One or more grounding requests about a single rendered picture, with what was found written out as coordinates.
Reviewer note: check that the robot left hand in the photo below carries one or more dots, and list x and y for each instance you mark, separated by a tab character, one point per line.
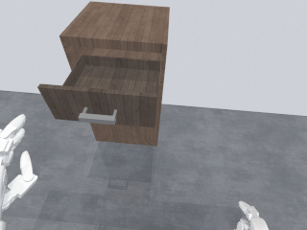
10	137

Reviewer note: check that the cabinet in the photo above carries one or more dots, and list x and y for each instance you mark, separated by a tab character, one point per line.
119	30

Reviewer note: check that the robot right hand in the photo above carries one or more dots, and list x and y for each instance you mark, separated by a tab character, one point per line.
255	223

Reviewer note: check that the drawer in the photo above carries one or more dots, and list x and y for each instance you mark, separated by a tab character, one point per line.
104	84

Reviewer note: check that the handle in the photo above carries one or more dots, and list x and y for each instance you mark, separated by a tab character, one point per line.
97	118

